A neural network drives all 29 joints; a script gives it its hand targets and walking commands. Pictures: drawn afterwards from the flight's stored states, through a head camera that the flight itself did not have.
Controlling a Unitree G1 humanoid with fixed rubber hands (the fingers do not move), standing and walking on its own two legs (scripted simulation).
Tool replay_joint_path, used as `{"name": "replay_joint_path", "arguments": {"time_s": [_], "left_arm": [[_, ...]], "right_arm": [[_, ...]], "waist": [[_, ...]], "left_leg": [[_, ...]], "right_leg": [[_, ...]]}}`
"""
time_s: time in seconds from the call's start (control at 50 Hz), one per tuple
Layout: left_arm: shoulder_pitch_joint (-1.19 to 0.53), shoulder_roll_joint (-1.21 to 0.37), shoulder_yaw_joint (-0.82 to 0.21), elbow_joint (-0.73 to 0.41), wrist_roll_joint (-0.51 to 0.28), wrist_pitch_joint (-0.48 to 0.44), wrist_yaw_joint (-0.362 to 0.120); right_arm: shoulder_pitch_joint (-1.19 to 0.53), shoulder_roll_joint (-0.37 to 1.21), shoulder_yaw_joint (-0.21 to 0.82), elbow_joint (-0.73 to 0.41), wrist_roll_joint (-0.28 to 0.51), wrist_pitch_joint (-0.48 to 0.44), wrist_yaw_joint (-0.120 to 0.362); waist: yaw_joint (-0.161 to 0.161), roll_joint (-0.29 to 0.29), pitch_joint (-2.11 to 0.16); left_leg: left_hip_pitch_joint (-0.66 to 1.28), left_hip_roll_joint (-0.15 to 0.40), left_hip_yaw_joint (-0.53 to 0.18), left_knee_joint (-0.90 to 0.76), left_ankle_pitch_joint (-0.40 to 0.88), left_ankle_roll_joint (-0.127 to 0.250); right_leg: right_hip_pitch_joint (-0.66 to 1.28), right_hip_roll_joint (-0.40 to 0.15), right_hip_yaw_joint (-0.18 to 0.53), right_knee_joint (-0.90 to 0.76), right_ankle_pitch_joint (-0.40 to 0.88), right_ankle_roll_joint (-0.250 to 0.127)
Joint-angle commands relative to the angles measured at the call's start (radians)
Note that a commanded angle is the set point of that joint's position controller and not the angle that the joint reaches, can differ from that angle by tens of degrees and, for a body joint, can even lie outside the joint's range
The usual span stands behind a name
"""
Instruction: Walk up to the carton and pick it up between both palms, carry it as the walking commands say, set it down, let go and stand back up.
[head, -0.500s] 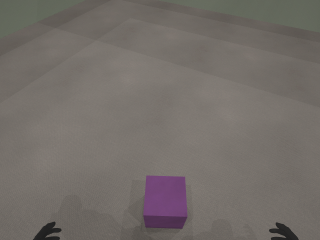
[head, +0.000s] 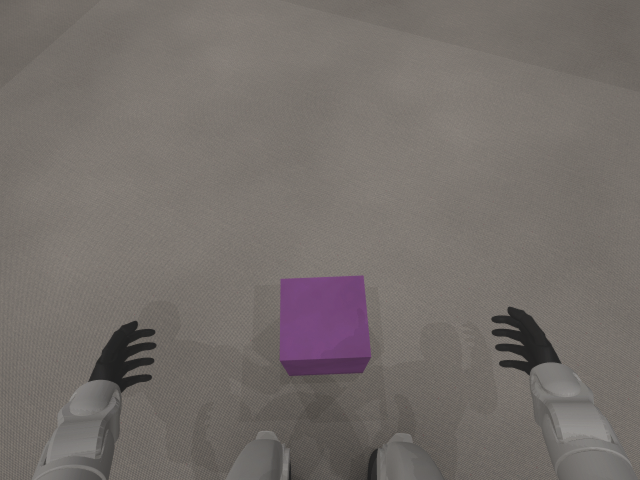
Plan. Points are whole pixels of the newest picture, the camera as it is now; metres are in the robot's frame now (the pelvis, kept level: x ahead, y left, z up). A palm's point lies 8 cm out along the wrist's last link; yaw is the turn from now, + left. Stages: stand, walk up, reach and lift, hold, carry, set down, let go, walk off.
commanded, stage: reach and lift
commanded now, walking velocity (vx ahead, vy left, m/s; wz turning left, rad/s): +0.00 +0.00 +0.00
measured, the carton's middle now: (324, 328) +0.45 +0.04 -0.60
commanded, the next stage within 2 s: none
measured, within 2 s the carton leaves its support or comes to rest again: neither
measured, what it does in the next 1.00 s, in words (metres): lowers itself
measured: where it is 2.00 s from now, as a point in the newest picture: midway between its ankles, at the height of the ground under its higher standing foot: outside the picture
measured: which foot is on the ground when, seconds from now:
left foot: down 0.00-1.00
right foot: down 0.00-1.00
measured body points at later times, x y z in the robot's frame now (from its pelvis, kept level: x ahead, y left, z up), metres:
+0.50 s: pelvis -0.06 +0.01 -0.05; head +0.19 +0.01 +0.32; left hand +0.38 +0.25 -0.15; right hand +0.41 -0.21 -0.15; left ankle +0.01 +0.15 -0.69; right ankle +0.03 -0.12 -0.69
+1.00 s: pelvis -0.04 +0.01 -0.08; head +0.27 +0.02 +0.24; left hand +0.45 +0.23 -0.21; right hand +0.48 -0.17 -0.21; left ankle +0.01 +0.15 -0.69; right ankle +0.03 -0.12 -0.69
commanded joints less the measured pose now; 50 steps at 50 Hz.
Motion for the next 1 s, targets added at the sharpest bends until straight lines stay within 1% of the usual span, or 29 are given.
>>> {"name": "replay_joint_path", "arguments": {"time_s": [0.0,0.06,0.12,0.18,0.22,0.32,0.4,0.46,0.54,0.66,0.74,0.8,0.84,0.9,0.94,0.98], "left_arm": [[-0.112,0.154,0.05,-0.051,-0.011,-0.023,0.004],[-0.212,0.15,0.045,-0.051,-0.026,-0.03,0.004],[-0.329,0.141,0.033,-0.057,-0.038,-0.024,0.009],[-0.443,0.13,0.026,-0.046,-0.041,-0.005,0.021],[-0.509,0.118,0.028,-0.031,-0.041,0.006,0.033],[-0.649,0.085,0.053,0.018,-0.035,0.012,0.063],[-0.773,0.077,0.077,0.057,-0.026,0.0,0.078],[-0.861,0.074,0.093,0.082,-0.021,-0.017,0.084],[-0.958,0.067,0.108,0.109,-0.021,-0.044,0.086],[-1.071,0.057,0.127,0.134,-0.013,-0.081,0.082],[-1.052,0.046,0.151,0.152,0.011,-0.103,0.079],[-1.033,0.035,0.161,0.113,0.026,-0.118,0.073],[-1.028,0.029,0.164,0.081,0.034,-0.125,0.068],[-1.032,0.016,0.165,0.052,0.045,-0.127,0.063],[-1.037,0.007,0.162,0.056,0.048,-0.125,0.061],[-1.044,-0.001,0.159,0.079,0.048,-0.121,0.062]], "right_arm": [[-0.118,-0.129,-0.039,-0.05,0.003,-0.015,-0.01],[-0.204,-0.127,-0.045,-0.038,0.011,-0.019,-0.009],[-0.317,-0.133,-0.054,-0.024,0.019,-0.016,-0.006],[-0.435,-0.147,-0.072,-0.004,0.029,-0.009,0.002],[-0.509,-0.158,-0.083,0.014,0.034,-0.006,0.008],[-0.674,-0.163,-0.095,0.082,0.039,-0.013,0.02],[-0.802,-0.159,-0.104,0.132,0.04,-0.028,0.02],[-0.889,-0.155,-0.112,0.16,0.042,-0.044,0.012],[-0.991,-0.147,-0.13,0.19,0.038,-0.069,0.0],[-1.101,-0.12,-0.166,0.213,0.015,-0.105,-0.02],[-1.077,-0.086,-0.184,0.222,0.004,-0.126,-0.029],[-1.052,-0.067,-0.198,0.169,-0.005,-0.14,-0.031],[-1.046,-0.062,-0.209,0.129,-0.011,-0.146,-0.031],[-1.044,-0.053,-0.221,0.098,-0.018,-0.15,-0.025],[-1.045,-0.047,-0.223,0.103,-0.018,-0.148,-0.02],[-1.044,-0.042,-0.224,0.132,-0.017,-0.147,-0.017]], "waist": [[0.002,-0.034,-0.468],[-0.003,-0.015,-0.534],[-0.006,0.009,-0.566],[-0.006,0.02,-0.601],[-0.006,0.019,-0.637],[-0.004,0.003,-0.716],[0.01,-0.015,-0.763],[0.019,-0.027,-0.827],[0.024,-0.037,-0.914],[0.018,-0.052,-1.033],[0.019,-0.059,-1.115],[0.012,-0.056,-1.196],[0.007,-0.051,-1.231],[0.007,-0.037,-1.227],[0.009,-0.028,-1.194],[0.01,-0.02,-1.137]], "left_leg": [[-0.041,-0.092,0.049,-0.038,0.365,-0.017],[-0.084,-0.091,0.047,-0.019,0.337,-0.013],[-0.109,-0.085,0.042,-0.006,0.276,-0.01],[-0.136,-0.081,0.039,0.0,0.204,-0.01],[-0.151,-0.082,0.039,0.006,0.176,-0.01],[-0.191,-0.088,0.043,0.024,0.155,-0.014],[-0.227,-0.094,0.048,0.042,0.139,-0.009],[-0.244,-0.099,0.052,0.061,0.158,-0.006],[-0.276,-0.108,0.057,0.089,0.214,-0.004],[-0.363,-0.122,0.06,0.133,0.311,-0.004],[-0.418,-0.13,0.063,0.156,0.407,-0.005],[-0.419,-0.133,0.06,0.165,0.499,-0.004],[-0.419,-0.13,0.054,0.174,0.543,-0.004],[-0.424,-0.124,0.045,0.189,0.56,-0.004],[-0.436,-0.121,0.042,0.205,0.539,-0.005],[-0.47,-0.119,0.041,0.229,0.491,-0.007]], "right_leg": [[0.296,0.068,0.048,-0.031,0.446,0.034],[0.243,0.067,0.044,-0.011,0.404,0.033],[0.158,0.066,0.033,-0.001,0.297,0.03],[0.089,0.069,0.019,0.011,0.202,0.027],[0.054,0.074,0.008,0.023,0.171,0.026],[-0.028,0.085,-0.01,0.052,0.143,0.023],[-0.087,0.091,-0.012,0.069,0.121,0.021],[-0.113,0.095,-0.009,0.086,0.136,0.02],[-0.139,0.102,-0.001,0.11,0.19,0.018],[-0.146,0.106,0.01,0.151,0.335,0.015],[-0.109,0.105,0.02,0.182,0.485,0.016],[-0.077,0.105,0.023,0.193,0.592,0.016],[-0.08,0.104,0.024,0.2,0.633,0.016],[-0.134,0.105,0.018,0.213,0.621,0.017],[-0.201,0.106,0.011,0.226,0.575,0.018],[-0.29,0.109,0.003,0.246,0.503,0.019]]}}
